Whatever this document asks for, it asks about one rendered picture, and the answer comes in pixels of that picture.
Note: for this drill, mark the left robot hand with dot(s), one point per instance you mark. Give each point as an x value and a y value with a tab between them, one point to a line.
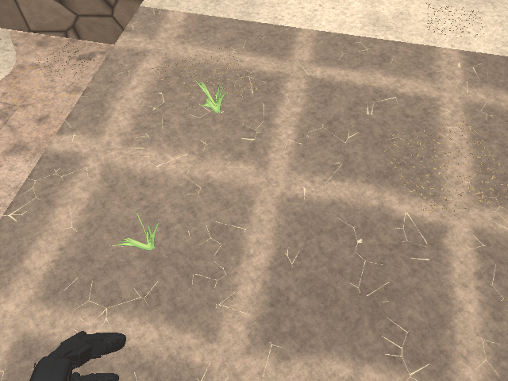
73	353

